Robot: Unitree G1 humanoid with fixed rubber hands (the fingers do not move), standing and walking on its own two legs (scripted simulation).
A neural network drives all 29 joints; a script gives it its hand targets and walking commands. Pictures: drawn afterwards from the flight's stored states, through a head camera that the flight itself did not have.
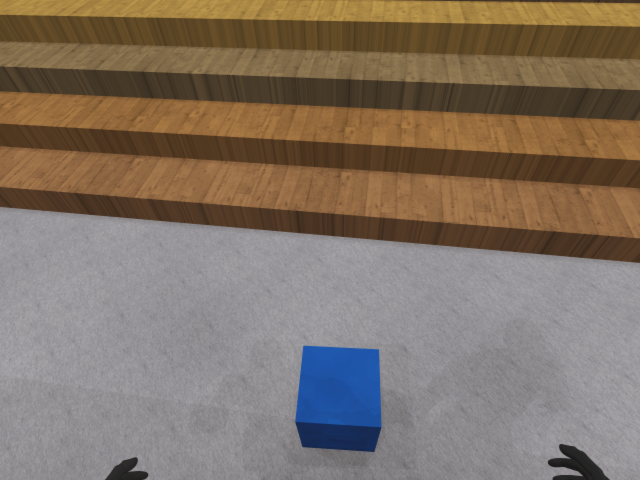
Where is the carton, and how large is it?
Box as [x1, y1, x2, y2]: [295, 346, 381, 451]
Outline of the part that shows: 303,346 295,420 302,446 374,451 381,426 378,349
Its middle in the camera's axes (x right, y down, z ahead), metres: +0.05 +0.46 +1.10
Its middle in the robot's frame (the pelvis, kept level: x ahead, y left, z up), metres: +0.42 +0.00 -0.66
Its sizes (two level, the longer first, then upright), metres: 0.210 0.200 0.250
